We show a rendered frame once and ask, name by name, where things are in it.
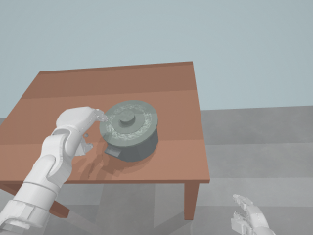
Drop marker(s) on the pot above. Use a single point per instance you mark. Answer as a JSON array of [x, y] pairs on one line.
[[135, 153]]

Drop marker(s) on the robot left hand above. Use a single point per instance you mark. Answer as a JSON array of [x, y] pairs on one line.
[[81, 119]]

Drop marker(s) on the left robot forearm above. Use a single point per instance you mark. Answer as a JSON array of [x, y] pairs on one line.
[[30, 206]]

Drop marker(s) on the table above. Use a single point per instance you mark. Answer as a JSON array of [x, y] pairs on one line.
[[180, 154]]

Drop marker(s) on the robot right hand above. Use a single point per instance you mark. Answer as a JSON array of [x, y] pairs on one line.
[[244, 224]]

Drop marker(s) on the knob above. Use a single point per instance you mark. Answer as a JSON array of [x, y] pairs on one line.
[[127, 117]]

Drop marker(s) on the lid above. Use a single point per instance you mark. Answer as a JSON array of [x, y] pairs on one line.
[[129, 135]]

